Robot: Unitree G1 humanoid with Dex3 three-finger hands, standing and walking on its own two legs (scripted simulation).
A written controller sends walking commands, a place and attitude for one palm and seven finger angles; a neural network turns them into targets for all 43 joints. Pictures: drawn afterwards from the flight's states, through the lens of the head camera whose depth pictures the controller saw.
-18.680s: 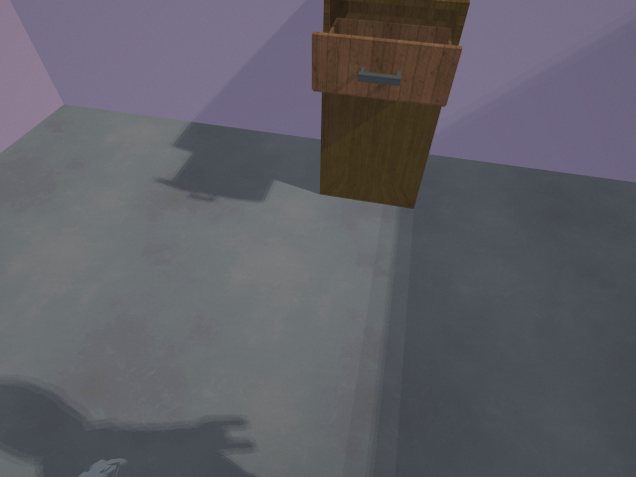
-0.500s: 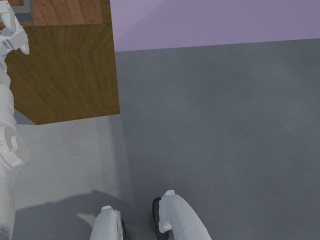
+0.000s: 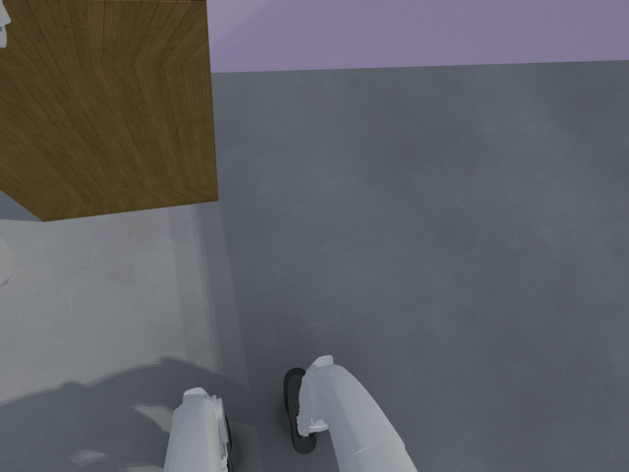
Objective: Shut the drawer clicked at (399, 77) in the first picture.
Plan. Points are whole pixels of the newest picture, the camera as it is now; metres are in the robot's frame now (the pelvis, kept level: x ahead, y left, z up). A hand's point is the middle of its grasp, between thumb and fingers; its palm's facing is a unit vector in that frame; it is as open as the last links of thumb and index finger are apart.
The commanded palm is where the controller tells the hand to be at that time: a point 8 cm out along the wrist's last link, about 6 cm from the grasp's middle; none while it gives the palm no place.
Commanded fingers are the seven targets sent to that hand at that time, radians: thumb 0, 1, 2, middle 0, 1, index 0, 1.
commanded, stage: pull the fist back off the drawer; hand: left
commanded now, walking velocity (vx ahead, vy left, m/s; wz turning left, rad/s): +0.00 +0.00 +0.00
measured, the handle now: out of the picture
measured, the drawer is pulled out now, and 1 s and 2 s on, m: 0.00 0.00 0.00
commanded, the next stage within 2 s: draw the hand back to the body in 0.68 s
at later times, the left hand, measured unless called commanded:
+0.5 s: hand out of the picture +0.60 +0.22 +0.09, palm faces +0.05 -1.00 -0.02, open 3.2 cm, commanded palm +0.58 +0.23 +0.09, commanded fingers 0.00 0.90 0.90 -1.40 -1.60 -1.40 -1.60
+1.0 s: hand out of the picture +0.55 +0.21 +0.11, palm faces +0.04 -1.00 -0.04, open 3.3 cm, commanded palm +0.49 +0.25 +0.13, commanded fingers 0.00 0.90 0.90 -1.40 -1.60 -1.40 -1.60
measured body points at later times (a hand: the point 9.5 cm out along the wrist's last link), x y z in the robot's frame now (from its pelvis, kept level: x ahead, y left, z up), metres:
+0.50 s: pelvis +0.00 +0.01 +0.00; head +0.20 +0.05 +0.40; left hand +0.59 +0.27 +0.09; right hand -0.07 -0.23 -0.08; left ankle +0.01 +0.10 -0.64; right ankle +0.06 -0.12 -0.64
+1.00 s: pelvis +0.07 +0.01 +0.05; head +0.21 +0.03 +0.48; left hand +0.54 +0.27 +0.11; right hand +0.06 -0.24 -0.06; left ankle +0.01 +0.10 -0.63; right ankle +0.06 -0.12 -0.64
